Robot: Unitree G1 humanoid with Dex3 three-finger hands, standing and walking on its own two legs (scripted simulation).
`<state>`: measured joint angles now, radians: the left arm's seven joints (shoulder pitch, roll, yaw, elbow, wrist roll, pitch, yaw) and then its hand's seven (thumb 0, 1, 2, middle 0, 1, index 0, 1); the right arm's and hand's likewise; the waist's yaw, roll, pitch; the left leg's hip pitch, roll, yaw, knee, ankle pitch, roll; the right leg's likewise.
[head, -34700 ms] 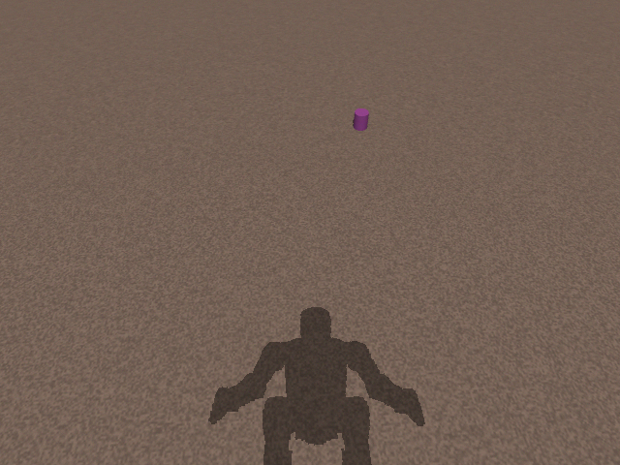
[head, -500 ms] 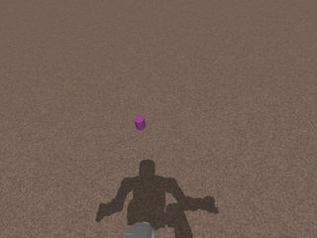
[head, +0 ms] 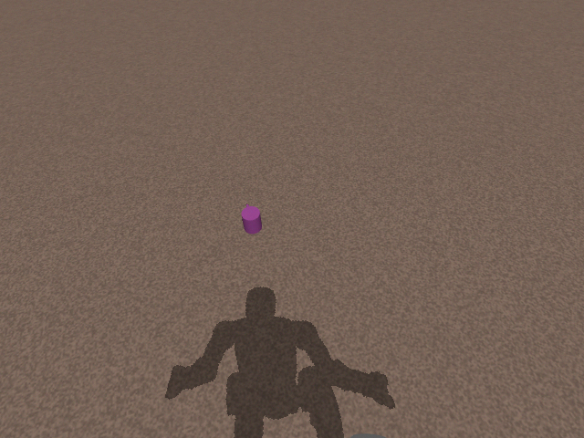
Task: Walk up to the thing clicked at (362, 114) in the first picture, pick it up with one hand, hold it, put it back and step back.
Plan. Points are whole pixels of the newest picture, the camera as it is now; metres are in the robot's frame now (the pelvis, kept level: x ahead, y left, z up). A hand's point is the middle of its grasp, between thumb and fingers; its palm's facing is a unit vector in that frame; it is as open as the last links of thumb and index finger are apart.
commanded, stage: step back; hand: left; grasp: from above
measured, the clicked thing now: (250, 217) +1.05 +0.20 -0.71
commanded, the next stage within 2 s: stand in 0.46 s
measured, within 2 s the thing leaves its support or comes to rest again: neither
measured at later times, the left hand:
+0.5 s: hand out of the picture +0.12 +0.30 -0.15, palm faces +0.04 -0.92 -0.38, open 7.4 cm
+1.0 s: hand out of the picture +0.11 +0.28 -0.13, palm faces -0.01 -0.94 -0.35, open 7.4 cm
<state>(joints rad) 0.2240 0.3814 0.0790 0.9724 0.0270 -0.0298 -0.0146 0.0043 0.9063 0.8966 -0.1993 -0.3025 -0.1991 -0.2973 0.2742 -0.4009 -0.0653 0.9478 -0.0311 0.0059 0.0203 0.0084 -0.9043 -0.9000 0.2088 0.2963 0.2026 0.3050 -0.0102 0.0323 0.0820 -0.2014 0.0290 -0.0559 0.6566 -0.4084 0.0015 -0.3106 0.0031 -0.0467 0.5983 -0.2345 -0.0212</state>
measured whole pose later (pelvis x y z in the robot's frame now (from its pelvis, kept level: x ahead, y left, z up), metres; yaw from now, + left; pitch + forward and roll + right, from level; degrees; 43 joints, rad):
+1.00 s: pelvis +0.04 +0.02 +0.02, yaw +1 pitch -2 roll +0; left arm 0.11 0.35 -0.01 1.14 0.01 -0.02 -0.01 0.00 0.91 0.90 -0.20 -0.30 -0.20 -0.30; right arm 0.08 -0.35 -0.01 1.14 -0.01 -0.01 0.02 0.01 -0.91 -0.90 0.21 0.30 0.20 0.30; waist 0.01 0.01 0.06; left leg -0.13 0.02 0.01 0.32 -0.15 -0.02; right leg -0.12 -0.04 -0.04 0.34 -0.18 0.02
